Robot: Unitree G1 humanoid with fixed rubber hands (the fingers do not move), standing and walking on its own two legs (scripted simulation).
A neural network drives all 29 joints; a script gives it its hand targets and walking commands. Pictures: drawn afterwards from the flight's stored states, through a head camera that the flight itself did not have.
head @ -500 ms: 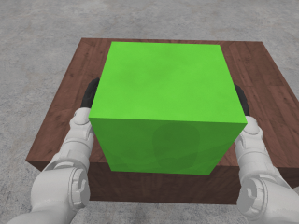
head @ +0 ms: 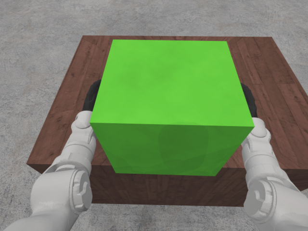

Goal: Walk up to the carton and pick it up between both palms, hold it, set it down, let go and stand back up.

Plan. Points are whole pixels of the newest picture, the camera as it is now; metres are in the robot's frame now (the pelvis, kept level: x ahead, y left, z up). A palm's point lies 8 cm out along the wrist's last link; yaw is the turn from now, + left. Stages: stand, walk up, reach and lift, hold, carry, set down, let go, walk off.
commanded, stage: set down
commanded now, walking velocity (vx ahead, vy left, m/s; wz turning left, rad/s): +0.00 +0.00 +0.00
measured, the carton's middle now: (167, 111) +0.45 -0.04 +0.01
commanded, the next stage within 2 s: none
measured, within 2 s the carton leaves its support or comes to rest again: neither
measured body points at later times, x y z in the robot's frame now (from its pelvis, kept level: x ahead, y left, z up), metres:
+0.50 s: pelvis -0.02 -0.01 -0.03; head +0.06 -0.01 +0.41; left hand +0.47 +0.17 +0.05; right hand +0.42 -0.29 +0.04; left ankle +0.00 +0.10 -0.74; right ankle +0.00 -0.10 -0.74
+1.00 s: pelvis -0.04 -0.02 -0.04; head +0.06 -0.03 +0.40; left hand +0.47 +0.17 +0.07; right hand +0.42 -0.31 +0.07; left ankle +0.00 +0.10 -0.74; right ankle +0.00 -0.10 -0.74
